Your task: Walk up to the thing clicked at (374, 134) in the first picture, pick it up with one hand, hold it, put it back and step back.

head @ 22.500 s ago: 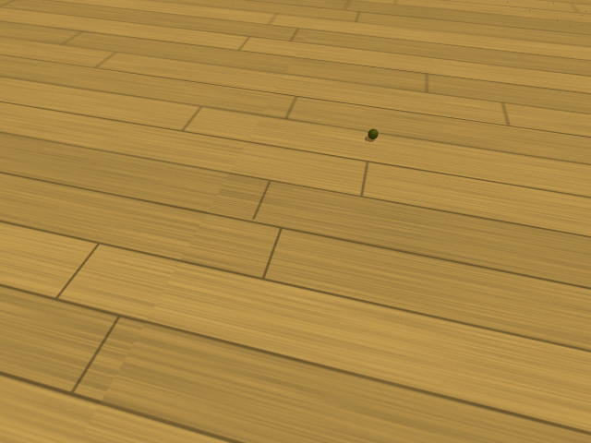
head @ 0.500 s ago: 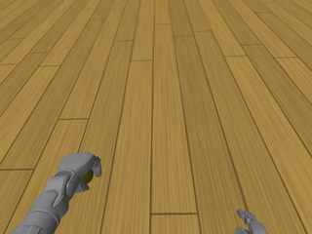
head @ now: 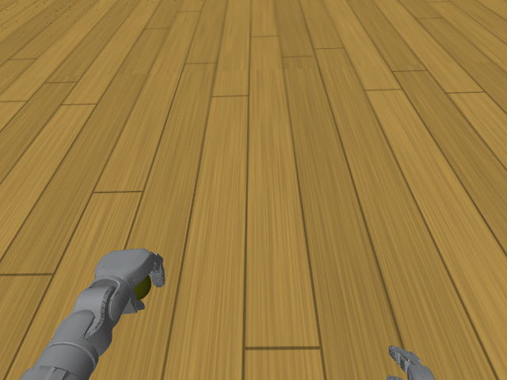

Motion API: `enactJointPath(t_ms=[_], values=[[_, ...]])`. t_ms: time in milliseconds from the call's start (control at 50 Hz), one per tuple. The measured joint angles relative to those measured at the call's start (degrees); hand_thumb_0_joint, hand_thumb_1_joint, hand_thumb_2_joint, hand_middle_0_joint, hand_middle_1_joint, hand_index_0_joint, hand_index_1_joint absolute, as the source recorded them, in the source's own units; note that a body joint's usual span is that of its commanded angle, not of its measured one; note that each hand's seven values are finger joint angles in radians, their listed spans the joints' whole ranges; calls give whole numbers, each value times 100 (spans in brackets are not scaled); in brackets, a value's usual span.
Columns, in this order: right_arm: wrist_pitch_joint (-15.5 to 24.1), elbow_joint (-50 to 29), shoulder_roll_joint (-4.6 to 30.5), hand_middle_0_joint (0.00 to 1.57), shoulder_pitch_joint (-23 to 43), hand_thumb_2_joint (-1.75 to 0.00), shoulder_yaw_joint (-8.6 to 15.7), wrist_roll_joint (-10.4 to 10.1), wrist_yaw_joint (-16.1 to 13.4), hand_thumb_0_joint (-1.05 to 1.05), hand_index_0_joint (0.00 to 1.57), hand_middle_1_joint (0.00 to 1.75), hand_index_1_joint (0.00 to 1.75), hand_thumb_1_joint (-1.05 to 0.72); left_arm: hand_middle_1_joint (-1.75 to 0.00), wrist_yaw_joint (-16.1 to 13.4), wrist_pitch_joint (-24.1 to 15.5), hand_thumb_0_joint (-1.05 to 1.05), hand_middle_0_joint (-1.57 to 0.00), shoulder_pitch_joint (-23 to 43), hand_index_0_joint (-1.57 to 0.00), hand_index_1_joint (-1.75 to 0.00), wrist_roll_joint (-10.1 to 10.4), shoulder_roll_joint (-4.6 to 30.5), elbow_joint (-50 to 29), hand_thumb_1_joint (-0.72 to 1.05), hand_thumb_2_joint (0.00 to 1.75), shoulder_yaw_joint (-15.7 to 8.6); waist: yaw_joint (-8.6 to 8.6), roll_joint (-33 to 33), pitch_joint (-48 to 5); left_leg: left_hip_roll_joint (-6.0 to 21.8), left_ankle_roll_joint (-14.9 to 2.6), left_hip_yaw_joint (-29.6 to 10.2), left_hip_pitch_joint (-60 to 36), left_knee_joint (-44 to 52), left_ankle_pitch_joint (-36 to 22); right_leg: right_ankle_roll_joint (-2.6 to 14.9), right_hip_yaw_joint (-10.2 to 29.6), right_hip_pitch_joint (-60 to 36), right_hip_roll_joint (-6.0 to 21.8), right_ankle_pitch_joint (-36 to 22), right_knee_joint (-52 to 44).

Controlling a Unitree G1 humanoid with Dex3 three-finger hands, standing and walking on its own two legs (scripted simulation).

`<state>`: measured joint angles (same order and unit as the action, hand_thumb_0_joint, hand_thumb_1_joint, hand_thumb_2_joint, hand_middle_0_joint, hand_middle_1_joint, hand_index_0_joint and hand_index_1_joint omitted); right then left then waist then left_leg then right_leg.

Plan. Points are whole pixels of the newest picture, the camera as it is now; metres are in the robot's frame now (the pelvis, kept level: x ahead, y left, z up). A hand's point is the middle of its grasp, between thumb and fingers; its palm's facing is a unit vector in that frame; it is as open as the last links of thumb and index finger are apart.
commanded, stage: crouch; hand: left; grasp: from above
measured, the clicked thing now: (134, 284) +0.31 +0.24 -0.06
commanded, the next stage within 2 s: lower in 1.88 s
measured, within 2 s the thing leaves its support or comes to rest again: neither
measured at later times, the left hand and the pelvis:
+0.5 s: hand (150, 313) +0.31 +0.25 -0.21, palm faces -0.43 +0.04 -0.90, open 7.2 cm; pelvis -0.04 +0.00 -0.10, yaw +1 degrees
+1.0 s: hand (167, 337) +0.34 +0.28 -0.45, palm faces -0.48 -0.02 -0.88, open 6.8 cm; pelvis -0.07 +0.01 -0.30, yaw +0 degrees
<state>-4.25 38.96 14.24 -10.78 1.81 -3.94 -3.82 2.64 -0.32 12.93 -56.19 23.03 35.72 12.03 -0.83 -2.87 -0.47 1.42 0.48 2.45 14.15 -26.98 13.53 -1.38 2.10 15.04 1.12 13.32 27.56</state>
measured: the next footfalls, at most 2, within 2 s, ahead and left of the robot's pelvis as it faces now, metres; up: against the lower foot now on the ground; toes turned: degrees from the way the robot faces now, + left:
none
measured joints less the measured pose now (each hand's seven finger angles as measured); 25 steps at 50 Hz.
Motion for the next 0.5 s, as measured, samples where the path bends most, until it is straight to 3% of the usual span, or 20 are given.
enactJointPath(t_ms=[120,240,420,500], values=[[-25,3,-22,20,34,-90,17,39,49,1,20,30,30,-90,-72,-436,-72,2,-62,24,-84,-72,-158,-98,383,30,50,-86,55,69,-1,-6,4,-35,173,-133,45,3,-31,157,7,56,130],[-20,60,-28,20,57,-90,67,143,147,1,21,30,30,-89,-70,-1016,-166,1,-63,349,-83,-69,-449,-143,1193,30,48,-82,150,206,-33,-1,12,-121,868,-692,212,10,-101,798,5,223,637],[139,114,136,20,-110,-90,230,372,300,1,21,30,30,-90,-69,-1920,-431,0,-64,1340,-84,-68,-1013,-31,2472,31,45,-306,390,286,-550,53,21,-287,3539,-3067,1031,-24,-191,3356,-47,988,2852],[212,171,190,20,-171,-90,270,443,293,1,21,30,30,-90,-70,-2225,-444,0,-64,1835,-83,-67,-1141,85,2968,31,44,-476,550,230,-781,61,0,-346,4827,-4213,1398,-53,-208,4608,-61,1337,3946]])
